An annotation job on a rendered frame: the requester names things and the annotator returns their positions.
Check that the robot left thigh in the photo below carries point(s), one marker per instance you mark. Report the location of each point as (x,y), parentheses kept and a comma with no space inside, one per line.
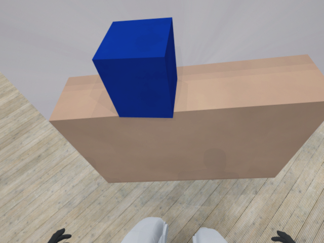
(148,230)

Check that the robot right thigh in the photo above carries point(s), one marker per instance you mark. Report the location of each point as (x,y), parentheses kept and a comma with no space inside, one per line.
(207,235)

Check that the pedestal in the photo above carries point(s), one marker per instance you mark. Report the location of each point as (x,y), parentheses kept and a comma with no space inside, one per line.
(232,120)

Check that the robot thigh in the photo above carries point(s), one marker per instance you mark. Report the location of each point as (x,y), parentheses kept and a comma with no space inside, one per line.
(148,230)
(207,235)

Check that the robot right hand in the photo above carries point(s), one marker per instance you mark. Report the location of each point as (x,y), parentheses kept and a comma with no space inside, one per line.
(284,238)

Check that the robot left hand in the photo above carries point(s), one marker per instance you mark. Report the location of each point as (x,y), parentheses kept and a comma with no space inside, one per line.
(58,236)

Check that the carton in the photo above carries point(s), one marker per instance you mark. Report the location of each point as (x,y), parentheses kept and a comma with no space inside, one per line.
(137,64)

